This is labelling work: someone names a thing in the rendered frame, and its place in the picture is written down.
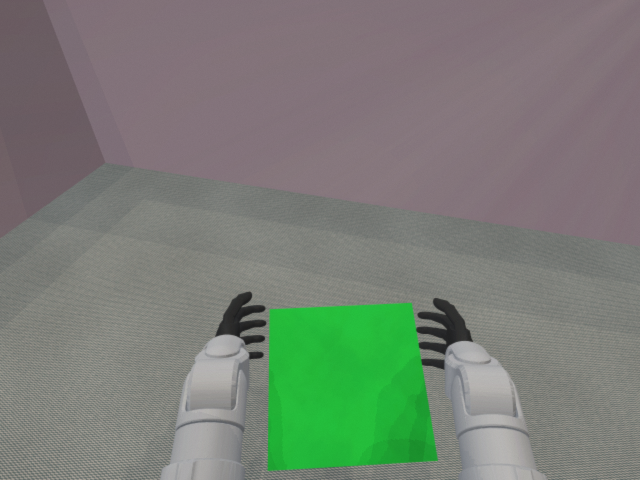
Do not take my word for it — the carton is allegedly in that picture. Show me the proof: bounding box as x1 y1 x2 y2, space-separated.
268 303 438 471

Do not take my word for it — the robot left forearm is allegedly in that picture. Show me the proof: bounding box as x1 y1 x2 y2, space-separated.
160 335 249 480

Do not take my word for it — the robot right forearm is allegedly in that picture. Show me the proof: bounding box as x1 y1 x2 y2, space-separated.
444 341 547 480

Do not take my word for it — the left robot hand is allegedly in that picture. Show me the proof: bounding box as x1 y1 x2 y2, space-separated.
215 292 266 360

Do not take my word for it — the right robot hand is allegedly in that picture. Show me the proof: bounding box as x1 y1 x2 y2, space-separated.
416 298 473 369

